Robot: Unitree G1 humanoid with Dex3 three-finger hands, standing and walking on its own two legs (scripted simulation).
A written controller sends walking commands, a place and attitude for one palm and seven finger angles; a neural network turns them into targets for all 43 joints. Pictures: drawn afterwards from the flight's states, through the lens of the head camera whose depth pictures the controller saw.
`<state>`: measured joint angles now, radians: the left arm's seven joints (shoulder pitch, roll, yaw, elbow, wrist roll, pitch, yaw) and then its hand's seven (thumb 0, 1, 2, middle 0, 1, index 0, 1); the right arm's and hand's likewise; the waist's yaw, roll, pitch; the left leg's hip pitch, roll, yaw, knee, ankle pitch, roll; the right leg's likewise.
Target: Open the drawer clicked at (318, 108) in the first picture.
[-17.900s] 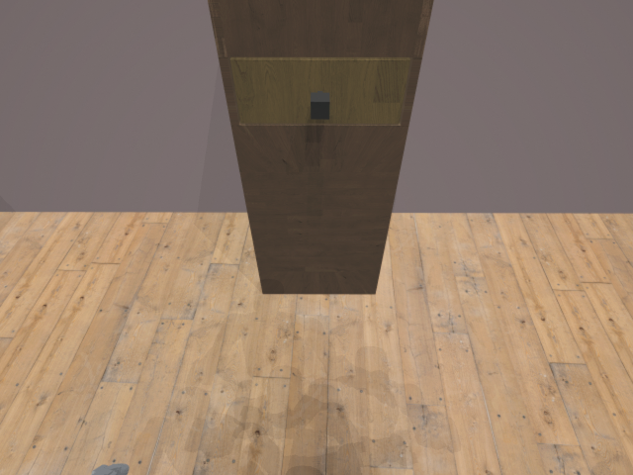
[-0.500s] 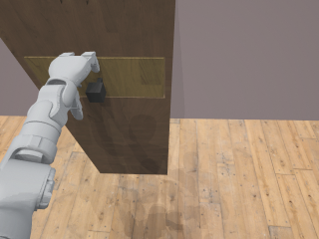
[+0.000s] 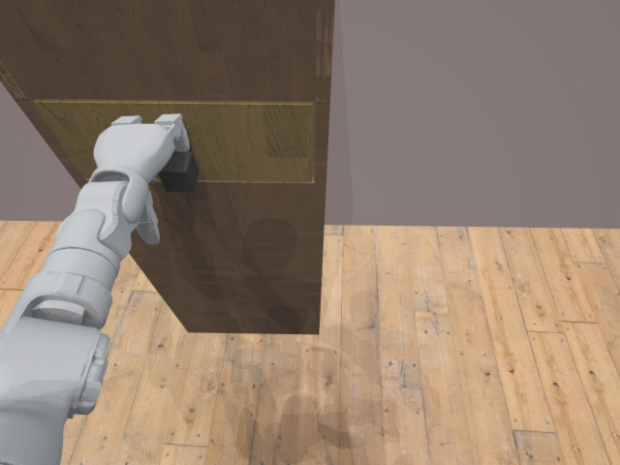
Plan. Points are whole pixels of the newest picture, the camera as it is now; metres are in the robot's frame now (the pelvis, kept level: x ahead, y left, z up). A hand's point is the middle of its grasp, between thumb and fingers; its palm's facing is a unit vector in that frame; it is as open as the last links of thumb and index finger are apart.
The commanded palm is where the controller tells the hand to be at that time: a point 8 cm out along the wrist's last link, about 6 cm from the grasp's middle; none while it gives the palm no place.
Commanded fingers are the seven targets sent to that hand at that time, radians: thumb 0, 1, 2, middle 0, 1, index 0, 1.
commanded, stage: lower the fingers behind the handle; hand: left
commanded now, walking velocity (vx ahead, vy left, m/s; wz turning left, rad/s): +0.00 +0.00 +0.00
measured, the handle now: (182, 162) +0.53 +0.18 +0.07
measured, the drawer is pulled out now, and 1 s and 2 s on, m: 0.00 0.00 0.00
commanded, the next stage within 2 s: close the thumb around the handle in 0.94 s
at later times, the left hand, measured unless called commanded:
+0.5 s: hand (170, 188) +0.48 +0.20 +0.06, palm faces -0.05 -0.02 -1.00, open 13.8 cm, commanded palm +0.47 +0.21 +0.11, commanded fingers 0.00 -0.50 0.30 -0.30 -1.20 -0.30 -1.20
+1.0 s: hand (172, 190) +0.49 +0.20 +0.05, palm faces -0.05 -0.04 -1.00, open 13.8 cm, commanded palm +0.46 +0.21 +0.11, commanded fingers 0.00 -0.50 0.30 -0.30 -1.20 -0.30 -1.20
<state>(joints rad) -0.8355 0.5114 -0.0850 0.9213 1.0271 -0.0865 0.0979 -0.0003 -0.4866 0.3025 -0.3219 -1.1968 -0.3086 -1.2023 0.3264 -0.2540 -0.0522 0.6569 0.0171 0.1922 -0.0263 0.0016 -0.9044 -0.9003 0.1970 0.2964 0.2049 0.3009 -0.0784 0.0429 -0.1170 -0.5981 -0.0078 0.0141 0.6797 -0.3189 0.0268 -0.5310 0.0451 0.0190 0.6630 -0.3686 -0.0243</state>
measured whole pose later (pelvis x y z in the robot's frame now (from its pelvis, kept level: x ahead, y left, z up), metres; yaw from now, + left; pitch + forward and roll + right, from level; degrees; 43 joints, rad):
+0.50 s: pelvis -0.01 +0.00 -0.01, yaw -1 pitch +16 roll -1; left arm -0.87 0.48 -0.08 1.02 1.07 -0.06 0.20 0.00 -0.49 0.30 -0.32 -1.20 -0.31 -1.23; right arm 0.35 -0.25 -0.04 0.67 0.01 0.18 -0.03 0.00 -0.90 -0.90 0.20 0.30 0.21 0.30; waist -0.11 0.05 -0.14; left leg -0.68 0.00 0.02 0.73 -0.33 0.03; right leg -0.62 0.05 0.02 0.72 -0.38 -0.02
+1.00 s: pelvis +0.00 +0.00 -0.01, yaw -1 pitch +17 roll -1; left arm -0.82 0.48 -0.04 1.00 1.07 -0.08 0.21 0.00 -0.49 0.30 -0.32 -1.20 -0.31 -1.21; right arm 0.36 -0.25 -0.05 0.67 0.01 0.18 -0.03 0.00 -0.90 -0.90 0.20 0.30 0.21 0.30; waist -0.11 0.05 -0.15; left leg -0.68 0.01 0.03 0.74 -0.34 0.03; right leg -0.62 0.06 0.04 0.71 -0.38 -0.02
